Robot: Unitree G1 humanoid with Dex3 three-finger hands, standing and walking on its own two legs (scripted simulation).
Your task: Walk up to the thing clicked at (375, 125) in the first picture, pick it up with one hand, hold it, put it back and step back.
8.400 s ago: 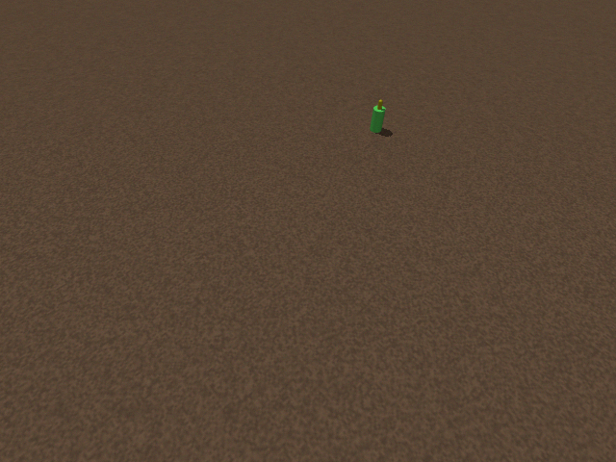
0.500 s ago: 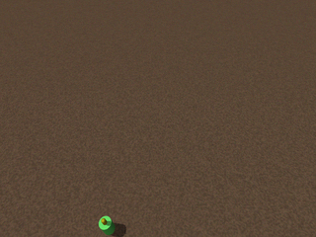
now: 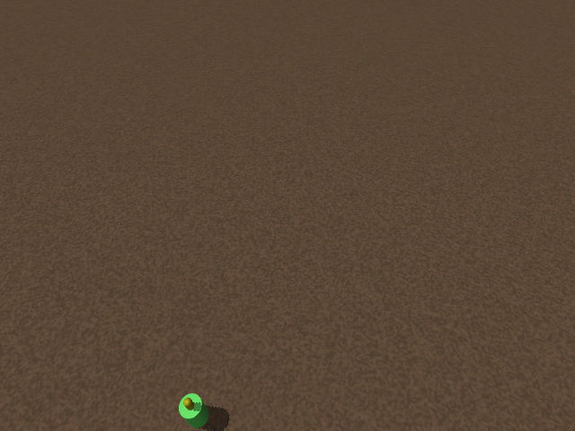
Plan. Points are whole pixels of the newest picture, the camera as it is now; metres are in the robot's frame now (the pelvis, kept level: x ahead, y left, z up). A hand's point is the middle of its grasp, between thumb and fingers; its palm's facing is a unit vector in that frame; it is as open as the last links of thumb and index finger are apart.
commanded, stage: stand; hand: left
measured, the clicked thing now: (192, 409) +0.30 +0.27 -0.69
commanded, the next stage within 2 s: go down in 0.10 s
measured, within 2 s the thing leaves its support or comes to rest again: neither
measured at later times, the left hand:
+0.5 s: hand out of the picture +0.15 +0.27 -0.17, palm faces +0.06 -0.94 -0.34, open 12.5 cm
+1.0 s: hand out of the picture +0.13 +0.31 -0.21, palm faces +0.11 -0.94 -0.32, open 17.3 cm
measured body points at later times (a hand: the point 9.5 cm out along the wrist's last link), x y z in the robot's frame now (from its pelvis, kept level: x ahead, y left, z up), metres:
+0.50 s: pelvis -0.01 +0.00 -0.02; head +0.05 +0.01 +0.42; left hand +0.15 +0.32 -0.14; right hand +0.08 -0.26 -0.15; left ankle +0.00 +0.14 -0.75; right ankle -0.01 -0.11 -0.75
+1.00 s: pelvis -0.02 +0.02 -0.09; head +0.08 +0.04 +0.35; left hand +0.12 +0.35 -0.19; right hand +0.16 -0.23 -0.18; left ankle +0.00 +0.14 -0.75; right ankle -0.01 -0.11 -0.75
